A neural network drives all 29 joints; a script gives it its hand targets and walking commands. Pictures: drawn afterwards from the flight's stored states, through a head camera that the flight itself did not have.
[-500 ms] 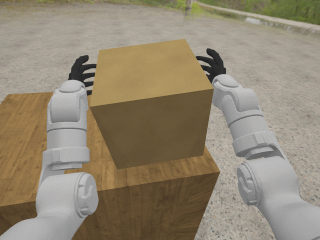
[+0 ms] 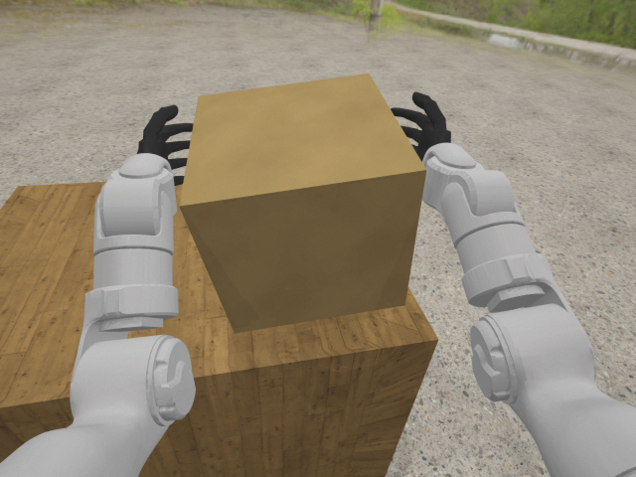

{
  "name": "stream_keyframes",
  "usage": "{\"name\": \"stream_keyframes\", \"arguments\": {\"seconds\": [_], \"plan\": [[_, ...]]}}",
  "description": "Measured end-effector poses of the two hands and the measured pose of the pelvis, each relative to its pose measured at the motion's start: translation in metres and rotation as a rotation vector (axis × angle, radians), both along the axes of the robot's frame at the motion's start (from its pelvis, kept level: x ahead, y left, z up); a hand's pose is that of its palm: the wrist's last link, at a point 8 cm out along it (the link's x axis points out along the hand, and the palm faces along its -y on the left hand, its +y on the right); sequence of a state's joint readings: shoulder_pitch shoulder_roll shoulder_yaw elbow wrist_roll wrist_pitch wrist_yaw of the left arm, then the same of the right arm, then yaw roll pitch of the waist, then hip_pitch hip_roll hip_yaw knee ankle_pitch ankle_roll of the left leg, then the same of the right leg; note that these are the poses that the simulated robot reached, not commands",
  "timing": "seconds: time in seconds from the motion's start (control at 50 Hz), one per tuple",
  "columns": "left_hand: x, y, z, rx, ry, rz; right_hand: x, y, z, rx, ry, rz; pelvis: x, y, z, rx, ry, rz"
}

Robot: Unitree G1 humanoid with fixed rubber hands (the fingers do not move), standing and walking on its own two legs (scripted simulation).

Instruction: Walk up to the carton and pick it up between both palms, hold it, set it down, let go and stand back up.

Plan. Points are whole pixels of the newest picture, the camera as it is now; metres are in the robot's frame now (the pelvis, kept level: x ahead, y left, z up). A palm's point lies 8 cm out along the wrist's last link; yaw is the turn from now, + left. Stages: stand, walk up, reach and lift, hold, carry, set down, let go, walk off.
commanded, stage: hold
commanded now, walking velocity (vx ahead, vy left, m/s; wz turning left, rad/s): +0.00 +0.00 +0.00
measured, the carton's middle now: (302, 201) +0.40 +0.00 +0.21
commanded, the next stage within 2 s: none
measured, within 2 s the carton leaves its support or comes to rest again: neither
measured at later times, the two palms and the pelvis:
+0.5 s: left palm (158, 170) +0.38 +0.17 +0.26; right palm (432, 156) +0.37 -0.16 +0.28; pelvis +0.00 +0.00 +0.00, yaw +0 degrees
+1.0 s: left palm (159, 171) +0.37 +0.17 +0.26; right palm (433, 157) +0.37 -0.16 +0.28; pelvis +0.00 +0.00 +0.00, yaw +0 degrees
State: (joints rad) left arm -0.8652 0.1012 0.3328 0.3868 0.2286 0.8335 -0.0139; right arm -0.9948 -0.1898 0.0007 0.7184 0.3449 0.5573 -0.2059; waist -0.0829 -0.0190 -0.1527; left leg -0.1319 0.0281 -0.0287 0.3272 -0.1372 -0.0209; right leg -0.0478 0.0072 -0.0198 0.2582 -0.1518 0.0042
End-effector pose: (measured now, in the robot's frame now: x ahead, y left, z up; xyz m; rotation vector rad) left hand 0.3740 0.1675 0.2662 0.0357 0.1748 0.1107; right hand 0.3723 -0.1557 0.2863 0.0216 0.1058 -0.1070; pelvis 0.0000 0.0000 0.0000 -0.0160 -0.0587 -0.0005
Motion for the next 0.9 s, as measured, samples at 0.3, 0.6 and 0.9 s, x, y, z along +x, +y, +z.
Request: {"name": "stream_keyframes", "arguments": {"seconds": [0.3,0.6,0.9], "plan": [[-0.0002,-0.0003,-0.0030,0.002,0.001,0.001,0.0007,-0.0002,-0.0006,-0.009,0.001,0.003,0.0026,-0.0010,-0.0001,-0.001,-0.006,0.002],[0.0013,-0.0022,-0.0037,0.001,0.001,0.000,0.0016,-0.0021,-0.0028,-0.007,0.003,0.002,0.0038,-0.0016,0.0000,0.000,-0.003,0.001],[-0.0005,-0.0024,-0.0045,-0.004,0.001,-0.001,-0.0006,-0.0022,-0.0022,-0.006,0.004,-0.001,0.0027,-0.0016,-0.0001,0.000,-0.002,0.000]]}}
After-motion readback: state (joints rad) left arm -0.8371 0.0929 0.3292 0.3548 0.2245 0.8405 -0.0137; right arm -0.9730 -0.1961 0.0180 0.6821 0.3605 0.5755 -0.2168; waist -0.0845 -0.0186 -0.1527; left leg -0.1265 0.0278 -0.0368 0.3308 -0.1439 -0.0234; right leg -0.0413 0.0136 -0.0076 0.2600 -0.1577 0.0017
